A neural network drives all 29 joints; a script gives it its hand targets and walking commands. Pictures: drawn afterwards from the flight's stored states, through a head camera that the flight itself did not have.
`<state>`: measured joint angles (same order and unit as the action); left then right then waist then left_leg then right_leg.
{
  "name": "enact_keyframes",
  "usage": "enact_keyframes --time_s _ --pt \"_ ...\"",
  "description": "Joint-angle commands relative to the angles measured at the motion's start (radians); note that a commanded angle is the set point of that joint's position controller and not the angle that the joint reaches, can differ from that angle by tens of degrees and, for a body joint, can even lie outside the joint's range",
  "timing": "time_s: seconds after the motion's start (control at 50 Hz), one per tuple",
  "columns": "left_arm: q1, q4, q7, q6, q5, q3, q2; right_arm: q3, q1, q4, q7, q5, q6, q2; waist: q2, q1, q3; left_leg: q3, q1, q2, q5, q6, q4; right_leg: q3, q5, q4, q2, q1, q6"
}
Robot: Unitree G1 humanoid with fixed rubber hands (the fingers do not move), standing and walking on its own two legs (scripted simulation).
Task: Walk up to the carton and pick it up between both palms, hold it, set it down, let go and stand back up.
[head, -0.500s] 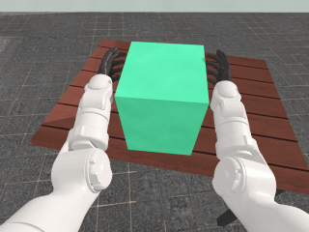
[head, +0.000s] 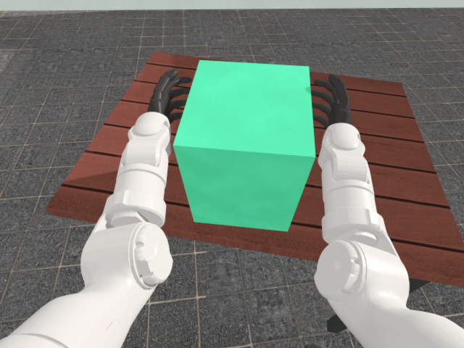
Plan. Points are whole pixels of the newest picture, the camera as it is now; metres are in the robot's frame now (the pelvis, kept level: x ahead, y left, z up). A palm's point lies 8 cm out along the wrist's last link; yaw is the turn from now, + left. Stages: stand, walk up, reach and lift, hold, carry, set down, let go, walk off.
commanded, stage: set down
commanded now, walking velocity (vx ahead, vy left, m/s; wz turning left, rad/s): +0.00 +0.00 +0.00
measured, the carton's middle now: (246, 151) +0.45 -0.06 +0.07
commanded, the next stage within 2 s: none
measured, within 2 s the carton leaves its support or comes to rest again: rests again in 0.20 s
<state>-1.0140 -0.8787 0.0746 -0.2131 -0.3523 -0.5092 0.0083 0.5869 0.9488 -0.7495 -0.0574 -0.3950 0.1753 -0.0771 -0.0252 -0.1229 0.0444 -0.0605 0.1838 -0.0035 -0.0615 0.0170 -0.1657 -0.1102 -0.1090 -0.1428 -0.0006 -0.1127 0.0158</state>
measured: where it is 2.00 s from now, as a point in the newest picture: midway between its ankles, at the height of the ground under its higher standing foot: outside the picture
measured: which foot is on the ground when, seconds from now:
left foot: down 0.00-1.00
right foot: down 0.00-1.00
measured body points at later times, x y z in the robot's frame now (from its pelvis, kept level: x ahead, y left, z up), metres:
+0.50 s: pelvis +0.01 +0.00 +0.00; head +0.05 +0.01 +0.45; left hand +0.49 +0.08 +0.15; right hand +0.43 -0.21 +0.15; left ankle +0.01 +0.13 -0.75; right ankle -0.03 -0.10 -0.75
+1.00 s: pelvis +0.01 +0.00 +0.00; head +0.06 +0.01 +0.45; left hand +0.49 +0.08 +0.14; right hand +0.43 -0.21 +0.15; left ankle +0.01 +0.13 -0.75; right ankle -0.03 -0.10 -0.75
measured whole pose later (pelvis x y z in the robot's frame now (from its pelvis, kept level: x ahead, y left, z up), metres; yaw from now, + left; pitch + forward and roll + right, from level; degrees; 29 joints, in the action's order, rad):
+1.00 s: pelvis +0.01 +0.00 +0.00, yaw -2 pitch +4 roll +0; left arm -0.98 -0.76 0.12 -0.15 -0.44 -0.57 -0.06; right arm 0.56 0.86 -0.61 -0.01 -0.39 0.10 -0.10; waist -0.03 -0.10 -0.03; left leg -0.03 0.14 0.00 -0.06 0.01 -0.13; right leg -0.11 -0.11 -0.13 0.00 -0.09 0.01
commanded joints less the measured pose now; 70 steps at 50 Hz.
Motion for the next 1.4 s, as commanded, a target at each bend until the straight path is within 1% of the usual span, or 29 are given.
enact_keyframes --time_s 0.0,0.08,0.18,0.2,0.22,0.24,0.46,0.62,0.84,0.86,0.88,0.9,1.2,1.3,1.38 --pt "-0.481 0.043 0.08 0.038 0.01 0.128 -0.253 -0.207 0.51 0.061 0.118 0.016 -0.036 -0.292 0.027 0.014 0.395 0.002 -0.181 0.026 0.1 -0.017 -0.015 -0.038 0.452 -0.069 -0.032 0.14 -0.093" --pt "-0.46 0.033 0.084 0.043 -0.003 0.111 -0.245 -0.202 0.491 0.075 0.124 0.004 -0.035 -0.293 0.02 0.023 0.382 0.005 -0.168 0.028 0.087 -0.024 -0.007 -0.036 0.445 -0.069 -0.031 0.15 -0.098" --pt "-0.432 0.026 0.089 0.049 -0.021 0.094 -0.241 -0.205 0.461 0.09 0.128 -0.004 -0.037 -0.297 0.01 0.033 0.371 0.006 -0.148 0.03 0.087 -0.035 0.004 -0.029 0.473 -0.075 -0.029 0.179 -0.104" --pt "-0.43 0.03 0.089 0.047 -0.02 0.095 -0.244 -0.21 0.464 0.098 0.125 -0.002 -0.038 -0.298 0.006 0.027 0.367 0.006 -0.133 0.031 0.087 -0.034 0.007 -0.028 0.476 -0.077 -0.028 0.194 -0.106" --pt "-0.422 0.024 0.09 0.052 -0.029 0.087 -0.244 -0.204 0.453 0.092 0.127 -0.006 -0.041 -0.302 0.012 0.04 0.37 0.007 -0.136 0.033 0.087 -0.041 0.01 -0.026 0.494 -0.081 -0.028 0.198 -0.108" --pt "-0.414 0.023 0.09 0.053 -0.034 0.083 -0.245 -0.204 0.447 0.096 0.127 -0.009 -0.043 -0.303 0.007 0.037 0.369 0.007 -0.141 0.031 0.091 -0.041 0.013 -0.026 0.505 -0.081 -0.03 0.201 -0.108" --pt "-0.34 0.049 0.096 0.054 -0.059 0.089 -0.269 -0.254 0.365 0.109 0.125 0.007 -0.073 -0.325 0.001 0.053 0.359 0.007 -0.093 0.034 0.141 -0.061 0.025 -0.01 0.639 -0.105 -0.024 0.285 -0.109" --pt "-0.285 0.075 0.102 0.039 -0.071 0.094 -0.28 -0.26 0.302 0.095 0.131 0.022 -0.077 -0.304 0.007 0.048 0.296 0.005 -0.125 0.028 0.129 -0.044 0.026 -0.018 0.559 -0.086 -0.028 0.23 -0.106" --pt "-0.237 0.071 0.109 0.035 -0.091 0.076 -0.282 -0.242 0.252 0.099 0.141 0.013 -0.07 -0.29 0.009 0.051 0.254 0.008 -0.136 0.027 0.116 -0.038 0.027 -0.021 0.509 -0.07 -0.027 0.196 -0.105" --pt "-0.233 0.071 0.11 0.034 -0.088 0.079 -0.286 -0.243 0.259 0.11 0.139 0.014 -0.071 -0.291 0.004 0.045 0.25 0.008 -0.13 0.026 0.113 -0.034 0.025 -0.021 0.499 -0.068 -0.027 0.199 -0.105" --pt "-0.231 0.066 0.111 0.036 -0.092 0.074 -0.283 -0.239 0.249 0.101 0.14 0.011 -0.069 -0.288 0.01 0.053 0.249 0.008 -0.129 0.029 0.111 -0.039 0.027 -0.02 0.507 -0.07 -0.026 0.197 -0.106" --pt "-0.227 0.066 0.111 0.037 -0.094 0.072 -0.283 -0.235 0.245 0.102 0.141 0.009 -0.068 -0.286 0.008 0.049 0.247 0.007 -0.134 0.027 0.108 -0.038 0.029 -0.021 0.505 -0.069 -0.027 0.194 -0.107" --pt "-0.195 0.062 0.121 0.046 -0.104 0.055 -0.28 -0.226 0.196 0.101 0.143 0.007 -0.061 -0.274 0.007 0.047 0.211 0.008 -0.124 0.029 0.096 -0.037 0.032 -0.019 0.476 -0.064 -0.023 0.18 -0.108" --pt "-0.195 0.079 0.121 0.056 -0.103 0.052 -0.281 -0.22 0.185 0.092 0.144 0.002 -0.063 -0.269 0.007 0.046 0.206 0.01 -0.132 0.029 0.092 -0.033 0.035 -0.019 0.458 -0.065 -0.025 0.171 -0.107" --pt "-0.2 0.079 0.121 0.059 -0.106 0.045 -0.274 -0.211 0.183 0.084 0.146 -0.012 -0.056 -0.266 0.014 0.055 0.217 0.015 -0.147 0.028 0.097 -0.032 0.033 -0.016 0.455 -0.067 -0.025 0.161 -0.105"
